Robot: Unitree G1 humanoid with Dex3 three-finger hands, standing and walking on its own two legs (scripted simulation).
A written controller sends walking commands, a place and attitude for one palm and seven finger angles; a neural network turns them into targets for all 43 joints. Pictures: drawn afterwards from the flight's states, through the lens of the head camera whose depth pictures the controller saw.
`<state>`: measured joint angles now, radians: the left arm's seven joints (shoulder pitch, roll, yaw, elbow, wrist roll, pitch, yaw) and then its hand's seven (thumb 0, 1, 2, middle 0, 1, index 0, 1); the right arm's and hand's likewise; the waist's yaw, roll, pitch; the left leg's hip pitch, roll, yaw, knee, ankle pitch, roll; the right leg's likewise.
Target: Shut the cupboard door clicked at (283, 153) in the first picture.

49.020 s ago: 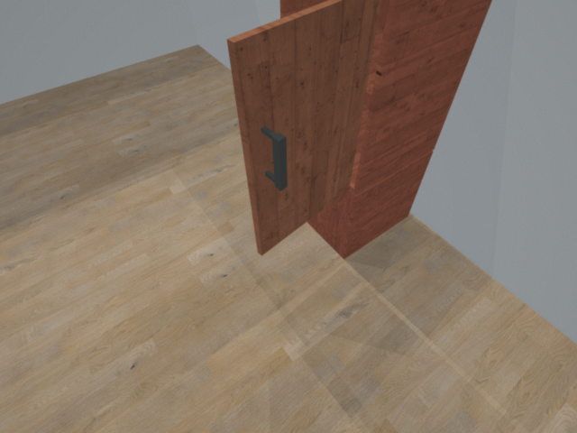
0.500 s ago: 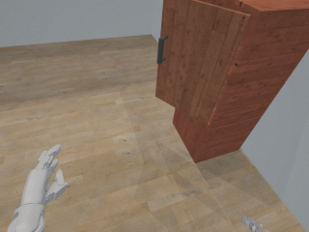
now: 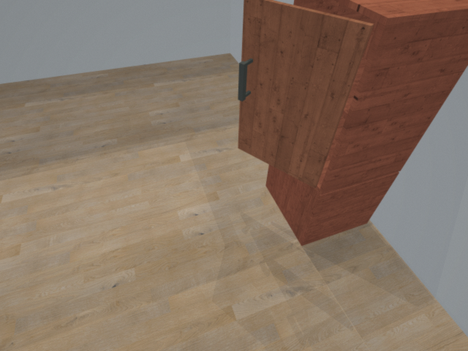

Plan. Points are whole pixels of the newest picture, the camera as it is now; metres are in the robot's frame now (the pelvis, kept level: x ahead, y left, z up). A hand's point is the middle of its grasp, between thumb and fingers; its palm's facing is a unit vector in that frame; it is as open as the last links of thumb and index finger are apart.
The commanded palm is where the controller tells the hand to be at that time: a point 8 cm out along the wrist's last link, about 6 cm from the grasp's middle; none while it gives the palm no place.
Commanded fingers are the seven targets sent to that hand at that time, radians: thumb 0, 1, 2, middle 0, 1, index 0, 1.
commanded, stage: let the arm hang, fingers relaxed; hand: left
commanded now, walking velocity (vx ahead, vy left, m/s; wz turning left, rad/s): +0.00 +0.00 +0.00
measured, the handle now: (245, 79) +0.95 +0.01 +0.00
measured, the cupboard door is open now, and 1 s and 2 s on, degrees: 32 32 32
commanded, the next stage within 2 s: look to check the result in 0.50 s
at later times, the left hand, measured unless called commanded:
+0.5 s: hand out of the picture -0.03 +0.15 -0.18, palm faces +0.04 -0.99 -0.14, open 7.3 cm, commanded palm none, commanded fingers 0.00 0.90 0.90 -0.20 -0.30 -0.20 -0.30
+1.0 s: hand out of the picture +0.00 +0.16 -0.17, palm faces +0.02 -0.98 -0.19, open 7.3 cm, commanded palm none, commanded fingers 0.00 0.90 0.90 -0.20 -0.30 -0.20 -0.30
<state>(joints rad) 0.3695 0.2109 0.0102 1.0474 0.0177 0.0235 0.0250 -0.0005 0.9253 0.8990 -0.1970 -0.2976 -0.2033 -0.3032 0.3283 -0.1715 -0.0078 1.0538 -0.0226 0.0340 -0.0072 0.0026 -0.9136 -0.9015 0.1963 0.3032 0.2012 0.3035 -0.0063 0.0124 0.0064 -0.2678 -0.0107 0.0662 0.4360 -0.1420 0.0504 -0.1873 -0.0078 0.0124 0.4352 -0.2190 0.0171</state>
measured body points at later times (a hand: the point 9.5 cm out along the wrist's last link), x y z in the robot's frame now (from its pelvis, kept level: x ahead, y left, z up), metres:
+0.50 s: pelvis +0.00 +0.00 +0.00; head -0.01 +0.00 +0.45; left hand -0.03 +0.20 -0.16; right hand -0.02 -0.22 -0.16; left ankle +0.06 +0.08 -0.74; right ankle +0.01 -0.14 -0.74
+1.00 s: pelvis +0.01 -0.01 +0.00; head +0.02 -0.01 +0.45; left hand +0.00 +0.22 -0.16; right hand +0.00 -0.24 -0.15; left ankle +0.06 +0.08 -0.74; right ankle +0.01 -0.14 -0.74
